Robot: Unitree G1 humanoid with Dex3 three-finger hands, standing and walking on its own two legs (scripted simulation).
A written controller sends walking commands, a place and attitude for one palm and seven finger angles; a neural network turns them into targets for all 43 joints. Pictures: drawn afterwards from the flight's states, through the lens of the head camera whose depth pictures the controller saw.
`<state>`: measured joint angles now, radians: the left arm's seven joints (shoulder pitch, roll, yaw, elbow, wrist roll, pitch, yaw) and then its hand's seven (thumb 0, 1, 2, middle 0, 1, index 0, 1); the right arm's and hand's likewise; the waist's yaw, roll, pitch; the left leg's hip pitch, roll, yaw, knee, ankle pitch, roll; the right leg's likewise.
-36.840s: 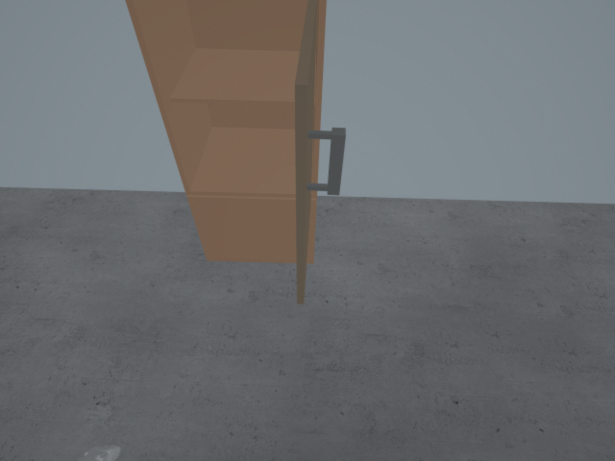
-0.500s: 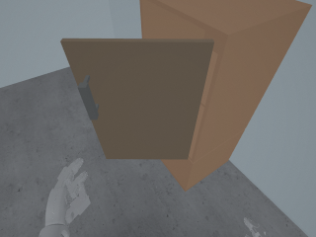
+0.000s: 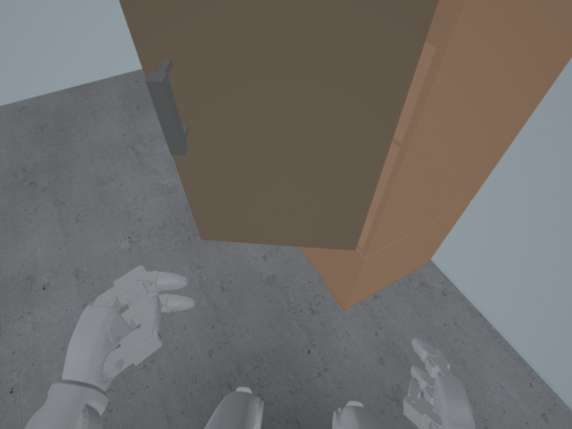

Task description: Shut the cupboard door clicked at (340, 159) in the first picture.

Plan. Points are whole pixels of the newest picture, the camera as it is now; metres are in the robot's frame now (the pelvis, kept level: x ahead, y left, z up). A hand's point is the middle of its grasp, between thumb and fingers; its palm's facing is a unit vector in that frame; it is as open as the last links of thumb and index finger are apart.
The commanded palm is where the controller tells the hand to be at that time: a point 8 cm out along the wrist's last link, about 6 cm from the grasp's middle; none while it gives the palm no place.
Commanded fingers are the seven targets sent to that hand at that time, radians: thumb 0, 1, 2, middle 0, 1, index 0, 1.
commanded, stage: raise the hand and make a fist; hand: left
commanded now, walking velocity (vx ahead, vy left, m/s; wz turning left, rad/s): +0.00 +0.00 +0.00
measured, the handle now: (172, 109) +0.54 +0.23 +0.14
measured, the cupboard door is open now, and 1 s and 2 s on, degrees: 56 56 56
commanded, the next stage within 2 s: bring the fist close to the handle in 1.22 s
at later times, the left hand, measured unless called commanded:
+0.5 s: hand (129, 302) +0.23 +0.20 +0.11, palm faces +0.02 -1.00 -0.04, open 3.1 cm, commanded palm +0.21 +0.25 +0.11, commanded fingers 0.00 0.90 0.90 -1.30 -1.50 -1.30 -1.50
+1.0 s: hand (134, 269) +0.26 +0.19 +0.14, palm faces +0.01 -1.00 -0.04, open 3.1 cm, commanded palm +0.23 +0.24 +0.14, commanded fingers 0.00 0.90 0.90 -1.30 -1.50 -1.30 -1.50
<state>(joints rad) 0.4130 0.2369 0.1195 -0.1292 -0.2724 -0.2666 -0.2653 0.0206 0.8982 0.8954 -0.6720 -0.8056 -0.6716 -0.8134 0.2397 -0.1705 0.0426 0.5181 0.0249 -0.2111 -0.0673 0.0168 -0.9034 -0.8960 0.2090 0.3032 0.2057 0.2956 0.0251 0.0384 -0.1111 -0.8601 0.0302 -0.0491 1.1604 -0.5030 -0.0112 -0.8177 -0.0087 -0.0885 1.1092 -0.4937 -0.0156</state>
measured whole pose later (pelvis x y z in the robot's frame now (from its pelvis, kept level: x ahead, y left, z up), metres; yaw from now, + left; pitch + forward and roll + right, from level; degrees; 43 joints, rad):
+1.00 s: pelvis +0.03 +0.00 +0.05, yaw +0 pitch +6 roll -1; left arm 0.34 0.25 0.18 -0.12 -0.30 -0.18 -0.25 0.02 0.90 0.90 -1.30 -1.49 -1.30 -1.50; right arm 0.29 -0.26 0.04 0.53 0.03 -0.22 -0.07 0.02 -0.90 -0.90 0.21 0.30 0.20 0.30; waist 0.02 0.04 -0.08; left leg -0.54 0.02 -0.02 0.86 -0.43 0.00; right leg -0.51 -0.02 -0.06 0.83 -0.42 0.00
